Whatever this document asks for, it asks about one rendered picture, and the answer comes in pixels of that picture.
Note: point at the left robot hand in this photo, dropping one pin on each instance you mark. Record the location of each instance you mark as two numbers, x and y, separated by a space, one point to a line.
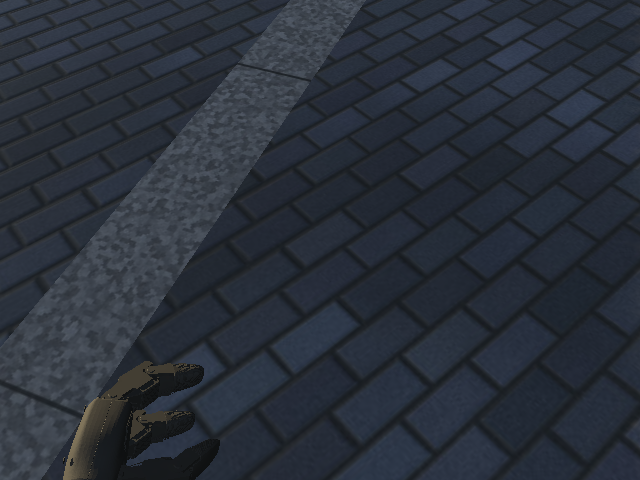
110 433

